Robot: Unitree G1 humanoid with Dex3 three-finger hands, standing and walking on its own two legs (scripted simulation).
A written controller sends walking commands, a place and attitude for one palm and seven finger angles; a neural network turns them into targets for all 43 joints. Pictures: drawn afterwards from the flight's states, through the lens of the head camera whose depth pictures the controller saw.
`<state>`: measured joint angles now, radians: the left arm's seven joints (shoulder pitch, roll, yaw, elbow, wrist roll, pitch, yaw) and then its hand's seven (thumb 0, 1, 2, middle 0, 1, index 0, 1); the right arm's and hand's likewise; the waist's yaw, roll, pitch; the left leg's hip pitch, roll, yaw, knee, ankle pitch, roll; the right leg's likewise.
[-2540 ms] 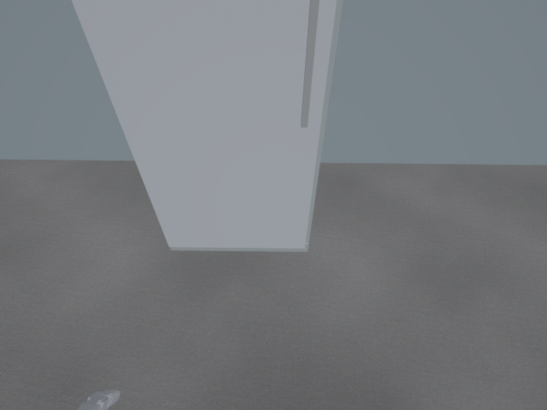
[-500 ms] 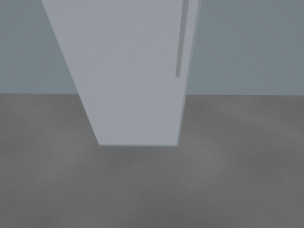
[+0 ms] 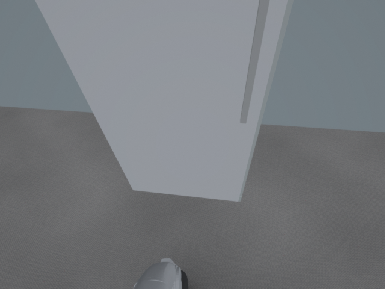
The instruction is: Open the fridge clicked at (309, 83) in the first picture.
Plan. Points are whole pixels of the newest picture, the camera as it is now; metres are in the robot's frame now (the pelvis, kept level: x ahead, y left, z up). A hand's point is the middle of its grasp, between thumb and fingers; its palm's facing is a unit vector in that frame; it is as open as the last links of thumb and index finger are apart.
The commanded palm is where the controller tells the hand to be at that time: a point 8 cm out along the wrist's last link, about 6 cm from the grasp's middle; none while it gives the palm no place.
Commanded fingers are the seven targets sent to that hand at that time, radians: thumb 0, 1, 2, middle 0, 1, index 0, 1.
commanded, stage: take the last steps up to it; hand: right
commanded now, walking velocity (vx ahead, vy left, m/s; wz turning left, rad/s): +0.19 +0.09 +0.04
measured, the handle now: (252, 64) +0.59 -0.10 +0.15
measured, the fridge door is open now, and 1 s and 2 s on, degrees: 0 0 0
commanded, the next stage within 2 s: come to a stop and stand still in 0.06 s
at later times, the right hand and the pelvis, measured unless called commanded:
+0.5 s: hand out of the picture +0.16 -0.18 -0.17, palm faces +0.06 +0.98 -0.19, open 7.3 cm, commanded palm none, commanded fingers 0.00 -0.90 -0.90 0.20 0.30 0.20 0.30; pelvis +0.12 +0.00 +0.00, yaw +0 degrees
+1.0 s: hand out of the picture +0.09 -0.22 -0.17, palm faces -0.03 +0.98 -0.18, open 7.4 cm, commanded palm none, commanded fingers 0.00 -0.90 -0.90 0.20 0.30 0.20 0.30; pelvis +0.06 -0.02 +0.02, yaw +3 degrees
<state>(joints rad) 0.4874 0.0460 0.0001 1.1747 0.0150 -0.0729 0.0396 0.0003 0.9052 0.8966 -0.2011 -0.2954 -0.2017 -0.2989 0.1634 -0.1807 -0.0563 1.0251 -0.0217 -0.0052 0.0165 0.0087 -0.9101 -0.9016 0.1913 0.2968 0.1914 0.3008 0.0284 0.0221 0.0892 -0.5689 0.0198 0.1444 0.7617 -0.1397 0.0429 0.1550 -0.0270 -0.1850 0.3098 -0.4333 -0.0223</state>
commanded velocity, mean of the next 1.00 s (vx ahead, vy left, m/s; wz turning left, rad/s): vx -0.04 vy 0.05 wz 0.00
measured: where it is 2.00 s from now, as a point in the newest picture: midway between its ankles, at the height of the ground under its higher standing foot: outside the picture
